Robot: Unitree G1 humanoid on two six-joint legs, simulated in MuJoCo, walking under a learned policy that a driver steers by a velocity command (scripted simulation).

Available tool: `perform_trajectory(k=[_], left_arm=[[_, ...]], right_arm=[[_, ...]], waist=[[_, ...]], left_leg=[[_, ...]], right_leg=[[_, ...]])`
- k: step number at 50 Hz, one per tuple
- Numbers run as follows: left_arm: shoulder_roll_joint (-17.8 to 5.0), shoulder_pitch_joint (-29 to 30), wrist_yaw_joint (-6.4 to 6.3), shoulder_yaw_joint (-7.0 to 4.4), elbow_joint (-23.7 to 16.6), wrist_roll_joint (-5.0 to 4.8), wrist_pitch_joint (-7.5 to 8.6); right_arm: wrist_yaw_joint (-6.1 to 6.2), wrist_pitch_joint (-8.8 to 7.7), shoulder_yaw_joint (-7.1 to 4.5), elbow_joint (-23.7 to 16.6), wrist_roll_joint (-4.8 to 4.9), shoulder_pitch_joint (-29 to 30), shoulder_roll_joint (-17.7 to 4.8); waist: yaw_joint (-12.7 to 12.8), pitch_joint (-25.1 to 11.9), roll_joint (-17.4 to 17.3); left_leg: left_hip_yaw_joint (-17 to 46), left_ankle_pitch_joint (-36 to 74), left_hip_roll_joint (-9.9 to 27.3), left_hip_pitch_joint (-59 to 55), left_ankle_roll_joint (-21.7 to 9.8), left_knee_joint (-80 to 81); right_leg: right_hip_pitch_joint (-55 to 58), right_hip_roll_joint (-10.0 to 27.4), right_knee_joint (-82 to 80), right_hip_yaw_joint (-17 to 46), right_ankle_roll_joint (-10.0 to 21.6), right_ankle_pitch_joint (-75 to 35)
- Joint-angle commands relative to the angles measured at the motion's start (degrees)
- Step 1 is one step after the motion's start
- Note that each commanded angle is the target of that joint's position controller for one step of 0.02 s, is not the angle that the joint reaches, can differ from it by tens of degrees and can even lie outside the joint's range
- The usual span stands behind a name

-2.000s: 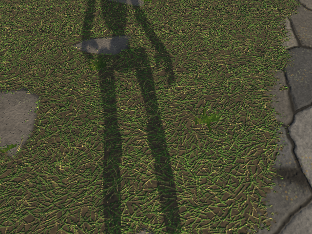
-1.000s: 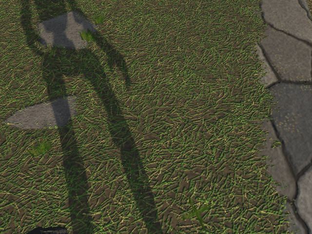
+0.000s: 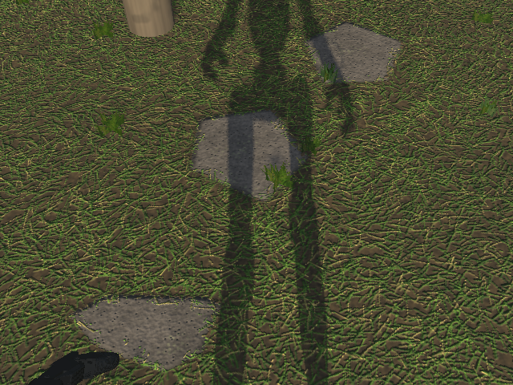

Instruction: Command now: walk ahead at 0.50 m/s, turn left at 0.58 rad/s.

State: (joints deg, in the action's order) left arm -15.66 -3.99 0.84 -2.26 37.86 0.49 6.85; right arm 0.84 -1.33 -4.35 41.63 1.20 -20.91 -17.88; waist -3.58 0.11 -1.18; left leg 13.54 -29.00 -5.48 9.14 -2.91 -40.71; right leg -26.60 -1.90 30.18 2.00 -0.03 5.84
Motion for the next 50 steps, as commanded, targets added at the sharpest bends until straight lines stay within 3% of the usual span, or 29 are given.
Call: perform_trajectory(k=[1, 2, 3, 4, 6, 8, 11, 15, 19, 20, 22, 23, 24, 25, 26, 27, 28, 29, 30, 31, 34, 39, 43, 46, 48, 49, 50], left_arm=[[-11.14, -16.51, -0.11, -4.21, -0.33, -0.45, -0.15], [-8.36, -14.58, -0.44, -3.45, -0.69, -0.6, -0.53], [-7.55, -12.11, -0.52, -2.99, -0.89, -0.05, -0.84], [-6.43, -10.63, -0.63, -2.65, -0.35, 0.12, -1.04], [-5.34, -9.7, -0.85, -2.34, 0.44, 0.26, -0.77], [-6.05, -10.05, -0.8, -2.66, 1.63, -0.2, -0.37], [-8.11, -10.63, -0.9, -3.42, 3.31, -0.08, -0.44], [-9.58, -10.83, -1.22, -3.69, 4.88, -0.4, -1.18], [-11.48, -13.41, -1.27, -4.24, 6.92, -1.43, -2.16], [-12.03, -13.5, -1.27, -4.43, 7.23, -1.77, -2.5], [-13.86, -13.05, -1.57, -5.01, 7.32, -2.35, -3.16], [-14.58, -12.64, -1.78, -5.24, 7.25, -2.61, -3.6], [-13.82, -12.0, -2.01, -4.9, 6.98, -2.74, -3.84], [-10.64, -13.27, -2.1, -3.61, 6.02, -0.96, -3.57], [-3.04, -18.18, -1.17, -0.96, 2.26, 0.81, -2.04], [-8.57, -11.09, -0.45, -1.86, 1.83, -1.29, -0.11], [-10.57, -6.42, -0.14, -2.36, 0.16, -3.03, 0.86], [-9.62, -6.15, -0.52, -2.04, 0.39, -2.2, 1.33], [-9.72, -6.46, -0.88, -2.28, 1.01, -0.63, 1.28], [-9.99, -7.74, -0.8, -2.56, 1.32, -0.18, 0.69], [-8.04, -7.86, -0.8, -2.25, 1.49, 0.54, -0.99], [-4.74, 3.18, -0.38, -0.9, -1.28, 0.32, -1.13], [-5.96, 8.21, 0.55, -1.19, -3.02, -0.7, -0.38], [-7.83, 6.6, 0.9, -2.14, -2.97, -0.88, 0.23], [-9.38, -1.3, 0.42, -3.35, -1.11, -0.62, 0.71], [-11.86, -9.11, -0.01, -4.2, -0.36, 0.4, 0.98], [-16.69, -16.31, -0.26, -5.45, 1.16, 1.3, 0.33]], right_arm=[[0.06, -1.43, -0.15, -5.13, 1.13, -4.82, -5.71], [0.01, -1.11, -0.96, -5.82, 0.67, 1.15, -8.2], [0.07, -0.86, -0.97, -6.35, 0.09, 3.9, -7.5], [-0.14, -0.89, -1.11, -7.05, -0.31, 5.72, -6.72], [-0.73, -0.43, -1.03, -7.27, 0.47, 4.99, -4.67], [-0.91, 0.14, -0.67, -7.92, 0.38, 6.07, -2.91], [-1.14, 0.3, -0.24, -9.08, -0.02, 9.11, -1.9], [-2.47, -0.43, 0.34, -10.02, 0.08, 14.76, -0.84], [-3.79, -0.55, 0.49, -12.17, 0.35, 20.24, -0.74], [-4.05, -0.49, 0.25, -12.64, 0.3, 20.59, -1.26], [-4.17, -0.14, -0.83, -12.72, -0.11, 18.03, -3.27], [-4.04, 0.11, -1.89, -11.67, -0.2, 12.99, -5.07], [-3.48, 0.37, -3.63, -9.08, -0.01, 3.44, -7.83], [-2.24, 1.0, -5.35, -6.96, 0.35, -5.53, -12.22], [-2.14, 0.13, -5.55, -8.08, 0.62, -2.16, -18.11], [-2.5, -0.78, -4.05, -9.26, 0.33, -3.81, -12.41], [-2.65, -1.63, -3.11, -8.47, -0.19, -1.71, -9.85], [-2.61, -2.01, -2.64, -8.55, -0.11, 1.67, -8.64], [-2.48, -2.03, -2.13, -9.03, -0.28, 5.24, -7.13], [-2.24, -2.1, -1.67, -9.77, -0.99, 7.23, -6.17], [-1.4, -2.47, -1.7, -8.88, -0.78, 7.35, -6.6], [0.04, -1.89, -2.12, -6.2, -0.19, 3.19, -8.19], [0.24, -1.45, -2.26, -3.99, 0.39, -0.33, -8.37], [0.54, -0.86, -2.29, -3.39, 0.35, -0.39, -7.92], [0.44, -0.53, -1.77, -3.75, 0.12, 0.83, -6.21], [0.16, -0.71, -0.56, -4.66, -0.48, 1.08, -3.04], [0.21, -1.12, 0.56, -5.77, 0.72, -6.37, 0.43]], waist=[[6.93, -13.47, 14.78], [8.4, -7.02, 9.34], [7.6, -3.68, 5.35], [6.84, -0.9, 5.08], [5.3, 0.08, 8.01], [5.08, 0.89, 7.57], [5.39, 1.37, 5.62], [7.22, 2.55, 4.97], [8.5, 4.52, 4.81], [8.05, 4.55, 5.0], [5.38, 1.87, 6.69], [2.16, -1.2, 6.98], [-3.07, -6.03, 5.49], [-6.28, -11.04, -1.46], [1.78, -17.08, -15.62], [-3.49, -20.7, -8.0], [-3.3, -11.99, -5.7], [-0.53, -7.66, -0.87], [1.81, -4.8, 0.11], [3.76, -4.0, -1.3], [4.97, -2.49, -1.18], [1.16, 0.32, -2.53], [-0.64, 0.89, -3.38], [0.76, 0.49, -5.34], [4.99, -2.72, -6.01], [8.56, -10.03, -2.43], [7.1, -19.2, 13.45]], left_leg=[[-2.01, -3.15, 3.67, 35.51, 1.43, -32.12], [-3.46, 2.27, 5.34, 36.93, 1.89, -33.96], [-5.02, 6.27, 7.12, 35.11, 2.3, -33.21], [-5.13, 8.88, 8.6, 34.37, 2.52, -30.92], [-6.43, 11.19, 10.6, 30.76, 2.68, -28.19], [-7.5, 12.39, 11.26, 31.53, 3.18, -25.54], [-7.85, 17.52, 11.94, 34.07, 4.07, -18.89], [-11.05, 28.2, 11.37, 31.11, 3.43, -6.1], [-14.29, 27.72, 10.22, 29.02, 1.33, 1.88], [-15.19, 25.55, 9.54, 28.08, 0.4, 3.11], [-18.28, 19.7, 6.07, 21.75, -2.07, 4.28], [-19.68, 18.07, 3.72, 14.88, -3.69, 5.39], [-19.84, 21.78, 1.41, 1.16, -5.92, 8.92], [-7.99, 21.75, 8.1, -16.55, -9.23, 9.72], [26.16, 9.62, 22.35, -32.19, -20.32, 16.49], [32.94, 3.0, 23.9, -32.57, -20.02, 23.55], [24.86, 7.81, 22.42, -26.09, -17.33, 24.55], [18.49, 14.26, 20.0, -17.66, -15.57, 24.41], [13.36, 21.1, 17.76, -10.43, -14.35, 24.8], [10.67, 25.67, 16.31, -5.69, -14.03, 25.9], [6.07, 33.5, 14.5, 1.47, -14.58, 27.74], [1.26, 28.88, 10.03, 5.82, -10.74, 26.98], [5.67, 23.49, 11.52, 3.35, -9.35, 23.85], [10.6, 23.93, 13.22, -1.35, -8.28, 18.67], [10.12, 28.73, 10.52, -0.52, -6.13, 11.57], [6.54, 25.38, 7.4, 4.91, -4.06, -1.82], [-2.02, 4.06, -1.03, 24.64, 0.79, -21.9]], right_leg=[[42.44, 25.47, -13.1, 42.62, 13.11, 28.1], [36.34, 23.19, -13.41, 33.41, 10.84, 25.38], [30.22, 20.8, -14.05, 26.21, 9.72, 17.24], [25.97, 18.78, -15.16, 21.05, 9.66, 10.84], [21.6, 16.22, -17.77, 13.48, 9.2, 4.98], [20.58, 16.38, -19.64, 9.09, 10.21, 0.73], [22.35, 17.34, -20.87, 3.95, 11.18, -5.91], [23.56, 15.83, -21.03, -4.36, 9.41, -9.77], [27.85, 17.44, -19.95, -8.28, 8.01, -12.65], [29.33, 17.93, -18.52, -9.2, 7.53, -16.76], [31.45, 18.01, -11.28, -11.56, 6.38, -35.58], [31.11, 17.42, -3.45, -12.82, 5.67, -43.59], [25.99, 15.54, 8.5, -14.48, 3.99, -43.36], [11.0, 12.97, 26.43, -14.3, 1.5, -21.88], [-13.03, 1.07, 45.28, -7.2, -1.36, 28.3], [-18.9, 2.02, 49.83, 3.52, -0.51, 27.25], [-22.17, 4.23, 47.93, 2.98, 0.61, 21.19], [-19.26, 6.58, 42.96, 2.96, 0.82, 16.29], [-15.43, 8.04, 38.25, 2.91, 0.22, 13.77], [-11.66, 8.99, 36.18, 3.37, -0.24, 11.89], [-8.78, 8.37, 29.89, 1.73, -2.82, 8.9], [-5.81, 4.56, 9.08, 0.97, -4.42, -8.34], [-2.26, 2.45, 0.8, 2.3, -3.37, -11.09], [0.23, 2.09, -1.83, 3.3, -1.34, -4.2], [11.57, 2.02, -5.12, 1.63, 1.36, -2.62], [25.73, 9.28, -3.45, 7.77, 4.87, -1.51], [47.26, 22.98, -6.35, 31.51, 14.24, 8.75]])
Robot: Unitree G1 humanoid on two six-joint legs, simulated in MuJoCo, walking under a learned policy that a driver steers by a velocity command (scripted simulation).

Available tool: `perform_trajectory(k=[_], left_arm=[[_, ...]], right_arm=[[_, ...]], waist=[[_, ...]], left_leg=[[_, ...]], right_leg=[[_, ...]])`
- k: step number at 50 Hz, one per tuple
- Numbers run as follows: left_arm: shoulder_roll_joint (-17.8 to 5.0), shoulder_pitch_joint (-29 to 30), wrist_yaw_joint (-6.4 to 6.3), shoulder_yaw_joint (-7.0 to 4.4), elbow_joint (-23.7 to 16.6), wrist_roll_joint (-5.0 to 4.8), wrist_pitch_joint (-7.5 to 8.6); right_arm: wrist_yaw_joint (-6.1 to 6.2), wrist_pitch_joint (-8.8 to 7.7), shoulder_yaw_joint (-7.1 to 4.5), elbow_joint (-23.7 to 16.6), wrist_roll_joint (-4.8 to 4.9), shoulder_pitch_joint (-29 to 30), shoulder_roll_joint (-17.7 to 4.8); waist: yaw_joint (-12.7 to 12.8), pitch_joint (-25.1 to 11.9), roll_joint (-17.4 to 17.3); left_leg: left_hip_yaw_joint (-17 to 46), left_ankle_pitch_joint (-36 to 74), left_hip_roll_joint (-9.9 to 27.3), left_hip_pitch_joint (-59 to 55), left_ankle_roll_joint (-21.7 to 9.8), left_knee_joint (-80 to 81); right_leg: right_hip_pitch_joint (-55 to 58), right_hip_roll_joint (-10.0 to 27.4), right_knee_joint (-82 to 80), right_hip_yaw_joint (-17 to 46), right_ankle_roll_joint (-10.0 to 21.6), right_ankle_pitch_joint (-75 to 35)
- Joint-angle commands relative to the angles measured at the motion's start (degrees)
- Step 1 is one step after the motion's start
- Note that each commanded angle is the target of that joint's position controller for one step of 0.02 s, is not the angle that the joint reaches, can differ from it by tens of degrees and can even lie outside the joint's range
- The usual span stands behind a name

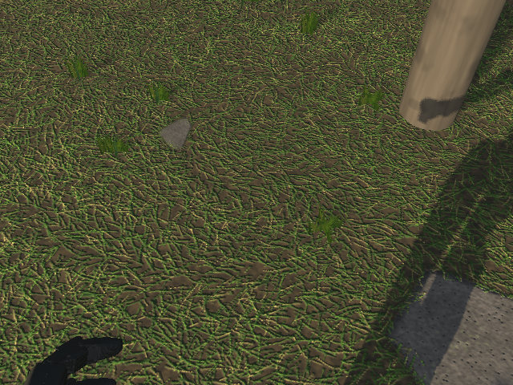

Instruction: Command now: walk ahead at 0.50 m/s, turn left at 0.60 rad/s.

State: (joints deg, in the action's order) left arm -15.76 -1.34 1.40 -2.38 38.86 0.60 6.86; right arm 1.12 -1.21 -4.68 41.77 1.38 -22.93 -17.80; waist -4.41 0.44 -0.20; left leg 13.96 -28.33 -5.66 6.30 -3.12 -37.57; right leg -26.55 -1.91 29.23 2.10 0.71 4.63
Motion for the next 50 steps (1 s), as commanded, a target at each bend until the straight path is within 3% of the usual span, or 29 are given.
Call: perform_trajectory(k=[1, 2, 3, 4, 6, 8, 10, 16, 20, 22, 23, 24, 25, 26, 27, 28, 29, 30, 32, 35, 39, 42, 44, 47, 48, 49, 50], left_arm=[[-13.18, -19.67, -0.31, -4.75, 0.77, -0.59, -0.12], [-8.88, -16.77, -0.59, -3.6, -0.06, -0.91, -0.49], [-7.46, -13.84, -0.86, -3.05, -0.44, -0.44, -1.03], [-6.34, -11.77, -0.97, -2.6, 0.0, -0.15, -1.31], [-5.04, -10.27, -1.19, -2.15, 0.72, 0.19, -1.05], [-5.74, -10.62, -1.13, -2.51, 1.81, -0.35, -0.51], [-7.52, -11.26, -1.15, -3.14, 2.89, -0.38, -0.27], [-10.08, -12.96, -1.55, -3.65, 5.02, -0.82, -1.27], [-12.3, -15.47, -1.54, -4.32, 6.65, -1.99, -2.51], [-14.12, -15.26, -1.84, -4.87, 6.69, -2.59, -3.24], [-14.8, -14.93, -2.05, -5.07, 6.59, -2.84, -3.71], [-13.92, -14.4, -2.31, -4.68, 6.3, -2.9, -3.98], [-10.59, -15.82, -2.42, -3.29, 5.3, -0.96, -3.74], [-3.13, -20.38, -1.48, -0.65, 1.43, 0.74, -2.16], [-8.83, -13.07, -0.82, -1.64, 1.09, -1.49, -0.25], [-10.76, -8.47, -0.54, -2.13, -0.58, -3.18, 0.75], [-9.73, -8.38, -0.92, -1.8, -0.28, -2.33, 1.21], [-9.81, -8.7, -1.25, -2.04, 0.33, -0.78, 1.15], [-9.63, -10.99, -1.02, -2.29, 1.0, -0.27, -0.08], [-6.94, -9.64, -0.92, -1.54, 1.13, 0.23, -1.45], [-4.54, -1.36, -0.37, -0.4, -0.58, -0.17, -1.3], [-4.9, 3.45, 0.32, -0.34, -1.95, -1.0, -0.87], [-5.7, 5.18, 0.82, -0.55, -2.85, -1.0, -0.56], [-6.72, 3.53, 1.36, -0.99, -3.0, -0.86, -0.26], [-7.39, 1.02, 1.27, -1.37, -2.48, -0.77, -0.16], [-8.73, -4.85, 0.94, -2.26, -0.86, -0.59, -0.06], [-11.14, -13.53, 0.63, -3.15, 0.82, -0.14, 0.01]], right_arm=[[0.08, -1.52, 0.56, -5.69, 1.07, -5.45, -3.84], [0.05, -1.26, -0.63, -5.49, 1.05, -0.01, -8.04], [0.09, -0.92, -0.85, -6.26, 0.37, 4.26, -8.54], [-0.06, -0.88, -0.96, -7.06, -0.28, 6.8, -7.77], [-0.61, -0.37, -0.89, -7.17, 0.16, 6.41, -5.36], [-0.83, 0.21, -0.37, -7.7, 0.24, 7.01, -3.06], [-0.93, 0.37, -0.04, -8.71, -0.16, 9.09, -2.3], [-2.91, -0.64, 0.79, -10.46, -0.09, 17.97, -0.94], [-4.14, -0.51, 0.56, -12.72, 0.11, 22.33, -1.72], [-4.28, -0.18, -0.52, -12.88, -0.35, 19.96, -3.76], [-4.16, 0.05, -1.58, -11.85, -0.45, 14.96, -5.6], [-3.6, 0.33, -3.36, -9.15, -0.25, 5.32, -8.43], [-2.36, 0.98, -5.1, -6.97, 0.19, -3.82, -13.0], [-2.3, 0.13, -5.27, -8.15, 0.59, -0.45, -18.8], [-2.66, -0.81, -3.72, -9.27, 0.24, -1.97, -12.86], [-2.81, -1.7, -2.78, -8.47, -0.3, 0.11, -10.35], [-2.76, -2.1, -2.3, -8.53, -0.25, 3.48, -9.08], [-2.62, -2.09, -1.76, -9.0, -0.41, 7.08, -7.53], [-2.11, -2.25, -1.09, -9.8, -1.35, 10.15, -6.06], [-1.22, -2.78, -0.96, -7.8, -1.22, 8.73, -6.56], [-0.57, -2.77, -0.91, -4.95, -0.93, 5.47, -7.31], [-0.69, -2.89, -0.98, -2.58, -0.55, 2.12, -8.09], [-0.65, -2.6, -0.99, -1.21, -0.36, 0.49, -7.96], [-0.35, -1.74, -1.23, 0.15, -0.49, -0.08, -8.26], [-0.3, -1.47, -1.3, 0.21, -0.49, 0.62, -8.52], [-0.29, -1.2, -1.07, 0.11, -0.61, 1.61, -8.19], [-0.26, -1.09, -0.25, -0.6, -1.21, 1.98, -6.59]], waist=[[7.97, -19.1, 16.74], [9.32, -10.71, 9.94], [8.92, -5.67, 5.84], [7.89, -1.7, 4.6], [5.76, 0.39, 6.74], [5.42, 1.01, 6.51], [5.52, 1.32, 5.05], [8.48, 2.86, 3.59], [8.83, 4.41, 3.74], [6.25, 1.74, 5.4], [3.01, -1.38, 5.72], [-2.24, -6.26, 4.25], [-5.37, -11.52, -3.09], [2.55, -17.85, -16.77], [-2.76, -20.77, -8.78], [-2.59, -12.13, -6.58], [0.19, -8.07, -1.82], [2.5, -5.16, -0.96], [5.35, -4.02, -2.9], [5.28, -2.08, -2.26], [1.72, 0.41, -3.17], [-0.43, 2.4, -3.31], [-0.85, 3.24, -3.44], [0.6, 2.85, -4.85], [2.11, 1.55, -5.46], [5.42, -2.23, -4.98], [9.34, -9.84, -3.41]], left_leg=[[-2.79, -5.58, 2.22, 37.1, 2.01, -34.9], [-2.72, -0.51, 5.02, 39.91, 2.52, -38.28], [-5.2, 3.74, 7.02, 38.78, 2.76, -37.93], [-5.69, 6.58, 8.55, 37.47, 2.82, -35.26], [-6.59, 9.44, 10.94, 33.04, 2.54, -31.39], [-7.78, 10.77, 11.69, 33.1, 2.85, -28.44], [-7.93, 14.14, 12.26, 34.98, 3.46, -24.15], [-12.52, 29.38, 11.3, 31.72, 2.82, -6.04], [-15.29, 25.33, 9.88, 30.29, 0.45, 0.48], [-18.39, 19.18, 6.43, 24.24, -1.88, 1.65], [-19.86, 17.48, 4.05, 17.27, -3.46, 2.75], [-20.12, 20.87, 1.68, 3.36, -5.68, 6.09], [-7.6, 20.56, 8.9, -14.52, -9.16, 6.82], [26.35, 7.98, 22.88, -29.95, -20.42, 13.74], [32.07, 1.88, 24.14, -30.02, -19.79, 20.52], [23.91, 7.07, 22.56, -23.53, -17.08, 21.42], [17.67, 13.49, 20.14, -15.26, -15.25, 21.22], [12.54, 20.06, 17.9, -8.07, -14.05, 21.73], [8.37, 27.46, 16.05, -0.77, -13.94, 23.94], [1.98, 35.19, 14.58, 4.71, -13.85, 25.65], [-3.54, 30.61, 11.42, 6.81, -10.24, 25.98], [-1.86, 25.7, 13.42, 4.47, -9.78, 25.92], [-0.07, 26.98, 15.57, -0.81, -9.58, 23.59], [1.73, 34.25, 18.05, -6.94, -8.19, 19.78], [1.28, 41.4, 17.55, -7.64, -7.44, 16.95], [-0.72, 50.82, 15.13, -7.14, -6.23, 10.25], [-3.2, 49.33, 12.18, -1.33, -4.41, -1.61]], right_leg=[[48.11, 27.0, -10.59, 45.15, 15.21, 24.31], [40.96, 24.56, -12.24, 37.43, 12.6, 27.58], [33.64, 22.11, -12.75, 28.86, 10.5, 21.79], [27.16, 19.71, -14.18, 22.78, 9.86, 15.06], [20.74, 16.57, -17.08, 14.28, 8.77, 7.89], [19.24, 16.53, -19.25, 9.39, 9.75, 2.94], [20.1, 17.42, -20.5, 5.95, 10.79, -1.73], [23.06, 15.66, -20.82, -6.19, 8.34, -8.18], [29.02, 17.87, -18.36, -9.4, 6.88, -14.34], [31.46, 17.99, -11.03, -11.72, 5.72, -33.14], [31.1, 17.38, -3.03, -13.07, 4.97, -41.28], [25.8, 15.51, 9.07, -14.79, 3.25, -41.43], [10.63, 12.94, 27.29, -14.72, 0.7, -19.63], [-13.31, 1.12, 45.91, -7.45, -2.17, 29.63], [-19.29, 2.21, 50.28, 2.92, -1.3, 28.37], [-22.44, 4.45, 48.23, 2.43, -0.15, 22.36], [-19.29, 6.8, 43.18, 2.55, 0.03, 17.54], [-15.44, 8.21, 38.42, 2.52, -0.61, 15.01], [-9.92, 9.33, 34.62, 2.44, -1.87, 12.1], [-8.98, 8.87, 27.21, 0.33, -4.35, 6.31], [-5.69, 6.77, 10.44, -0.67, -4.59, -9.84], [-4.83, 5.49, 4.34, -0.45, -3.43, -13.67], [-7.5, 5.27, 1.71, 0.18, -1.89, -11.01], [-6.71, 4.47, -0.4, -0.25, 0.75, -3.69], [-2.86, 3.27, -1.07, -1.55, 1.82, -1.25], [5.69, 1.54, -2.64, -3.44, 3.41, -2.09], [20.47, 5.71, 0.01, 0.04, 6.32, -5.5]])
Over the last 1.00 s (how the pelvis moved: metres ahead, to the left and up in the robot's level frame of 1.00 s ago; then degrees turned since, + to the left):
0.53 0.15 0.00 36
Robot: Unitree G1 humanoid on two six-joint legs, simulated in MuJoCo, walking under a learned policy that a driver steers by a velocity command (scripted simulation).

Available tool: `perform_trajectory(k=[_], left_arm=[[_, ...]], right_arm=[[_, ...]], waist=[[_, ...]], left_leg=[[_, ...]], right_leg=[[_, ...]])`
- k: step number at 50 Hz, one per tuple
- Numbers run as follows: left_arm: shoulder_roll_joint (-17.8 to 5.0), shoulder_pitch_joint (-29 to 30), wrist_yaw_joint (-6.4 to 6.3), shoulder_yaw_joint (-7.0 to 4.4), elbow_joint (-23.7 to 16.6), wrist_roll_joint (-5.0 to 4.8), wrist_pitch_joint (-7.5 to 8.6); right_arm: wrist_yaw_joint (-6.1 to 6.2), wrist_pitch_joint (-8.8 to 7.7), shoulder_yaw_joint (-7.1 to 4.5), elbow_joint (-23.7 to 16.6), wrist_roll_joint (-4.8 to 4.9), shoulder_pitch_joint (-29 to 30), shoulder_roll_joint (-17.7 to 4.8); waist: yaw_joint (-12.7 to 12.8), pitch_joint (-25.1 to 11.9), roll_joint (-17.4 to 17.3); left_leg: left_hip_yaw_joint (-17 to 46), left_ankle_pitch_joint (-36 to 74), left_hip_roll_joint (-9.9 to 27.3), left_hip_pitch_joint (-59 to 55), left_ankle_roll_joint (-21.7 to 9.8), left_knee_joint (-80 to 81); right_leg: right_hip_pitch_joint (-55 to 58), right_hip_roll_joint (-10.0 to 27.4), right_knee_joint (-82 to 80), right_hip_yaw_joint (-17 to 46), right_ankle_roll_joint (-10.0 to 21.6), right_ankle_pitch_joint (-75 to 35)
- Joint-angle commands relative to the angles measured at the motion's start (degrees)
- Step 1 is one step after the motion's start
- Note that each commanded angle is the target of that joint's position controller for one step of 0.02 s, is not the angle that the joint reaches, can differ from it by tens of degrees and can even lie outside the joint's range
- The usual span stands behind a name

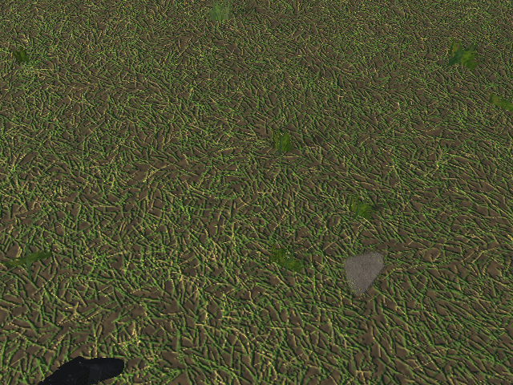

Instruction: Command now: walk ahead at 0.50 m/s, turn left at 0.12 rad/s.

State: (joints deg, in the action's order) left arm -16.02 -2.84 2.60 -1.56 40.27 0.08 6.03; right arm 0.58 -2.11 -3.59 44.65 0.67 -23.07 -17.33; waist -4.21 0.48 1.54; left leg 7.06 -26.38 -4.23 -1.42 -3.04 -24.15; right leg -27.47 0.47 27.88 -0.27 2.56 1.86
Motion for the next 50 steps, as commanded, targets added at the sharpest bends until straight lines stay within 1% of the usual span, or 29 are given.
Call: perform_trajectory(k=[1, 2, 3, 4, 5, 6, 7, 9, 11, 14, 16, 20, 22, 23, 24, 25, 26, 27, 28, 30, 33, 34, 35, 36, 37, 38, 40, 43, 50], left_arm=[[-15.86, -19.8, -0.83, -5.24, 0.42, 1.19, 0.65], [-13.15, -23.01, -0.33, -4.82, 2.47, -0.35, 0.15], [-9.6, -19.94, -0.51, -3.68, 1.95, -1.33, -0.09], [-8.18, -15.91, -0.89, -3.16, 1.16, -0.79, -0.54], [-7.31, -12.87, -0.9, -2.69, 1.03, -0.11, -0.76], [-6.03, -11.19, -0.94, -2.22, 0.81, 0.46, -0.54], [-5.73, -9.98, -0.92, -2.01, 0.68, 0.83, -0.38], [-5.99, -9.62, -0.91, -1.99, 1.52, 0.49, 0.11], [-7.51, -9.35, -1.38, -2.38, 2.46, 0.32, 0.06], [-8.35, -10.57, -2.15, -2.55, 3.65, -0.05, -1.05], [-8.61, -12.81, -2.44, -2.51, 5.03, -0.36, -1.73], [-9.0, -12.39, -2.75, -2.56, 6.61, -0.87, -3.1], [-7.52, -13.2, -2.85, -2.07, 7.27, -0.66, -3.34], [-5.46, -17.17, -2.64, -1.27, 6.9, 1.01, -2.66], [-1.52, -22.76, -2.42, 0.25, 8.29, 1.07, -2.48], [-3.77, -19.51, -2.35, -0.05, 8.35, 0.27, -3.32], [-5.81, -16.74, -2.45, -0.7, 7.43, -0.45, -4.39], [-6.08, -14.81, -2.95, -1.04, 7.44, -0.6, -5.67], [-6.19, -14.07, -3.49, -1.29, 7.38, -0.28, -6.85], [-5.08, -15.41, -4.34, -1.25, 8.51, 0.03, -8.17], [-2.86, -18.41, -4.16, -0.92, 11.2, 0.73, -7.97], [-3.03, -17.41, -3.99, -0.9, 11.07, 1.45, -7.93], [-4.29, -15.35, -4.03, -0.92, 10.02, 2.05, -7.89], [-7.33, -13.33, -4.34, -1.47, 9.26, 1.54, -7.84], [-7.18, -11.83, -4.33, -1.61, 9.78, 1.07, -7.41], [-5.46, -10.53, -4.3, -1.14, 9.81, 1.12, -6.7], [-4.44, -9.94, -4.19, -0.82, 10.45, 1.1, -5.36], [-4.56, -12.12, -4.05, -0.74, 11.9, 0.52, -4.43], [-4.22, -13.23, -4.16, -0.43, 13.91, 0.23, -5.03]], right_arm=[[0.11, -0.89, 0.02, -4.24, -0.52, -4.28, -2.96], [-0.08, -1.69, 0.46, -3.45, 0.17, -6.07, -2.56], [-0.33, -2.17, -0.74, -4.22, 1.23, -0.43, -7.69], [-0.45, -2.48, -0.75, -5.73, 1.48, 5.18, -8.05], [-0.46, -2.63, -0.65, -6.51, 0.65, 8.32, -7.27], [-0.39, -2.46, -0.94, -6.31, -0.1, 8.29, -6.75], [-0.38, -2.13, -0.85, -5.73, -0.17, 7.01, -5.66], [-0.05, -1.41, -0.47, -4.72, -0.59, 4.62, -3.54], [0.28, -1.26, 0.17, -5.42, -1.16, 6.46, -1.94], [-0.21, -1.58, 0.78, -5.67, -1.01, 11.16, -0.71], [-0.67, -1.69, 0.66, -6.12, -0.84, 14.19, -1.1], [-1.39, -2.12, -0.19, -6.57, -1.36, 15.86, -3.38], [-1.01, -2.4, -1.12, -4.73, -2.18, 11.3, -5.64], [-0.52, -2.33, -1.84, -5.07, -2.87, 9.7, -9.69], [-0.06, -1.32, -1.0, -4.68, -3.06, 8.44, -6.7], [-0.24, -0.52, 0.15, -4.01, -2.05, 7.07, -2.27], [-0.63, -0.17, 0.65, -3.35, -1.38, 8.62, -1.65], [-0.82, 0.05, 0.64, -3.47, -1.41, 11.48, -2.17], [-0.87, 0.21, 0.38, -3.85, -1.47, 15.28, -3.39], [-0.55, 0.68, -0.03, -3.99, -2.1, 20.55, -4.37], [-0.02, 1.17, 0.17, -2.45, -1.56, 21.19, -2.97], [0.02, 1.15, 0.49, -1.44, -1.26, 19.78, -1.87], [0.01, 1.14, 0.77, -0.32, -1.34, 18.29, -1.08], [0.03, 1.26, 0.57, 0.05, -1.58, 17.21, -1.5], [0.29, 1.32, 0.54, 0.23, -1.74, 17.95, -1.43], [0.55, 1.25, 0.46, 0.61, -1.74, 18.38, -1.55], [0.93, 1.23, 0.28, 2.08, -1.42, 17.35, -1.46], [0.84, 1.16, 0.12, 4.23, -1.16, 16.42, -1.43], [0.97, 1.97, -0.12, 8.71, -0.7, 16.35, -1.82]], waist=[[8.98, -20.0, 6.21], [9.36, -23.48, 15.67], [10.35, -14.56, 8.46], [9.62, -7.87, 3.81], [7.99, -2.25, 0.95], [6.23, -0.74, 1.37], [4.89, 0.0, 2.59], [3.14, -0.96, 2.97], [2.89, -1.45, 2.81], [4.87, -3.17, 3.35], [6.27, -3.68, 3.31], [5.38, -3.21, 3.3], [3.27, -5.15, 0.53], [5.17, -10.6, -6.12], [5.76, -17.27, -12.81], [3.09, -18.02, -13.17], [3.27, -14.72, -10.66], [3.82, -11.24, -8.19], [4.9, -7.94, -7.69], [7.13, -5.55, -10.32], [8.43, -6.83, -9.48], [7.96, -6.25, -8.34], [6.81, -3.84, -6.35], [4.64, -0.58, -1.99], [4.27, 1.44, 1.74], [4.11, 1.92, 2.53], [3.77, 0.84, 3.32], [4.54, -1.48, 1.14], [5.06, -1.83, -1.13]], left_leg=[[-0.07, 26.94, 2.86, 25.7, -0.12, -36.32], [1.48, -5.98, -1.85, 38.21, 1.82, -48.49], [3.49, -4.28, 1.95, 44.44, 1.41, -52.72], [0.82, 0.7, 5.04, 45.24, 1.06, -51.44], [-1.03, 4.52, 7.27, 44.23, 1.13, -47.28], [-1.05, 7.41, 9.23, 41.43, 1.23, -43.49], [-1.53, 8.52, 9.65, 38.17, 1.83, -41.73], [-3.09, 8.02, 9.41, 34.43, 3.54, -37.58], [-4.42, 12.01, 9.02, 33.54, 4.93, -29.98], [-6.18, 25.05, 7.21, 28.25, 4.93, -16.96], [-5.81, 30.27, 6.17, 26.39, 4.69, -11.75], [-4.65, 27.95, 5.47, 23.83, 2.19, -4.97], [-4.17, 40.7, 6.08, 14.05, -0.28, 1.48], [2.67, 63.79, 14.06, 1.91, -4.26, -3.66], [11.65, 69.71, 22.65, -7.96, -12.79, -5.33], [15.8, 63.14, 24.24, -6.12, -15.23, -2.56], [15.71, 50.32, 22.92, -1.99, -13.79, -0.05], [14.43, 40.08, 21.42, 2.77, -11.86, 2.21], [12.55, 32.28, 20.23, 9.0, -10.37, 4.77], [7.97, 23.58, 16.52, 18.8, -7.96, 7.74], [2.06, 13.93, 12.75, 22.99, -5.62, 6.99], [1.12, 6.89, 11.31, 23.8, -3.46, 6.8], [0.44, 0.78, 9.81, 24.72, -0.88, 6.23], [-1.34, -0.83, 7.4, 22.96, 1.13, 5.35], [-3.26, 3.59, 5.77, 17.88, 2.27, 3.07], [-3.31, 8.03, 5.81, 14.53, 2.22, 0.82], [-3.5, 15.53, 5.94, 12.13, 1.19, -1.24], [-3.73, 24.54, 6.08, 10.8, 0.65, -2.52], [-4.02, 30.3, 6.05, 9.31, 1.06, -3.12]], right_leg=[[44.4, 16.33, 1.54, 23.39, 12.82, 1.52], [51.18, 22.23, -8.2, 43.02, 17.12, 14.11], [45.33, 20.94, -10.57, 39.53, 14.3, 23.42], [37.16, 18.73, -11.71, 31.74, 12.05, 22.65], [28.63, 16.24, -13.65, 25.93, 11.28, 16.87], [23.9, 14.31, -14.98, 22.28, 10.59, 11.81], [20.6, 13.06, -15.89, 19.39, 10.43, 3.06], [17.71, 12.16, -15.51, 12.85, 11.21, -18.39], [16.86, 11.13, -14.92, 7.35, 11.05, -31.3], [16.63, 7.88, -14.49, 1.84, 8.64, -31.43], [18.79, 8.32, -13.79, 2.11, 8.09, -27.4], [22.41, 10.58, -8.35, 5.1, 6.85, -21.72], [20.96, 6.83, -0.55, 4.22, 3.46, -17.72], [14.47, 3.07, 7.26, 2.49, 0.58, -5.4], [6.52, -0.28, 17.05, 1.4, -2.77, 17.34], [3.82, -0.53, 23.67, 3.38, -4.61, 36.3], [1.44, 0.84, 26.06, 4.68, -5.12, 39.2], [0.77, 1.88, 26.56, 4.55, -5.64, 37.43], [2.22, 2.76, 24.06, 4.39, -6.18, 34.12], [9.82, 2.72, 16.76, 2.75, -6.73, 26.96], [20.05, 0.87, 4.67, -0.5, -5.35, 10.7], [21.42, 0.97, 1.69, -0.41, -4.42, 8.22], [20.19, 3.36, -1.44, 2.21, -3.0, 8.17], [13.93, 5.01, -3.32, 3.62, -1.29, 16.6], [6.76, 4.38, -5.22, 4.03, -0.35, 25.26], [4.39, 4.26, -6.81, 4.22, -0.87, 25.66], [5.73, 4.07, -7.0, 3.9, -2.28, 19.48], [9.84, 3.55, -5.01, 3.09, -2.69, 11.53], [13.09, 2.84, -4.21, 2.13, -2.24, 3.94]])
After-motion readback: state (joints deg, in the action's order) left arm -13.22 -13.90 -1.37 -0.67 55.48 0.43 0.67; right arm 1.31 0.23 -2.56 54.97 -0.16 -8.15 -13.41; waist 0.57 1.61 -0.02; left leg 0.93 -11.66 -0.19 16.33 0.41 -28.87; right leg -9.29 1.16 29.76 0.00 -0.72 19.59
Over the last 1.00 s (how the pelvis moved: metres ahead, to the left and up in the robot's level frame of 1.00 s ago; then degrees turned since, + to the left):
0.54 0.15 0.00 28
